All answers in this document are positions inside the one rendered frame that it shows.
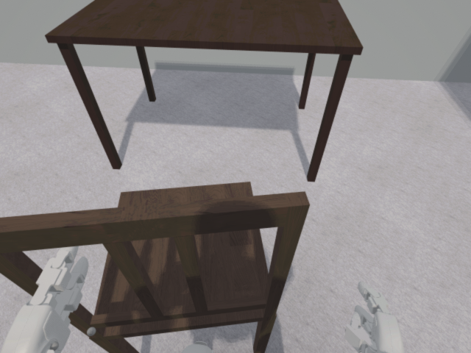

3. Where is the right robot hand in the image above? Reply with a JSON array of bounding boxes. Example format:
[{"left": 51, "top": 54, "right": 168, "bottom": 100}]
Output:
[{"left": 344, "top": 282, "right": 404, "bottom": 353}]

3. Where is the left robot hand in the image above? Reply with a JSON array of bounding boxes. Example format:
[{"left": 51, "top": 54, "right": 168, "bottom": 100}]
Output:
[{"left": 1, "top": 246, "right": 88, "bottom": 353}]

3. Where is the chair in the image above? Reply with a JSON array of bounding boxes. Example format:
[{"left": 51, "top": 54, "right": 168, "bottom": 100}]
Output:
[{"left": 0, "top": 182, "right": 310, "bottom": 353}]

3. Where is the table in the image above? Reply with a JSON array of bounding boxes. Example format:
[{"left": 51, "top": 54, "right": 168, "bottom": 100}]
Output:
[{"left": 45, "top": 0, "right": 363, "bottom": 182}]

